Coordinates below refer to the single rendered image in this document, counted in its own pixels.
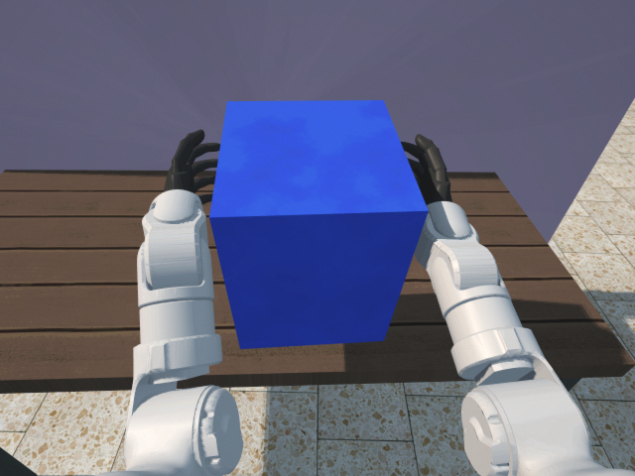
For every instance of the table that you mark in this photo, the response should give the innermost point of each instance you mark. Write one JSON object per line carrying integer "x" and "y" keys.
{"x": 69, "y": 314}

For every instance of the right robot upper arm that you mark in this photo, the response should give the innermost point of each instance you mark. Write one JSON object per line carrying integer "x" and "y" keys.
{"x": 527, "y": 428}

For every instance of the robot left forearm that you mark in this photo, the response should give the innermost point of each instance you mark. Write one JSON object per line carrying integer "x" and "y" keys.
{"x": 175, "y": 294}

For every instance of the robot right forearm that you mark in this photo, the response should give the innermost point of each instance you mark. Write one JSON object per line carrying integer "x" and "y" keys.
{"x": 490, "y": 345}

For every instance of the carton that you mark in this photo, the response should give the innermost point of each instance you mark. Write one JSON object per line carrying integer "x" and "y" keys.
{"x": 316, "y": 215}

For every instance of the left robot upper arm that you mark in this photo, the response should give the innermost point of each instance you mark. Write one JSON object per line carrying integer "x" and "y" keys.
{"x": 186, "y": 432}

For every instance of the left robot hand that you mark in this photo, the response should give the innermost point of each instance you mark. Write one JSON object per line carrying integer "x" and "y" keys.
{"x": 183, "y": 170}

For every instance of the right robot hand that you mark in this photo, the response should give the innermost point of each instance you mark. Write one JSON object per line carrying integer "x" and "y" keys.
{"x": 430, "y": 170}

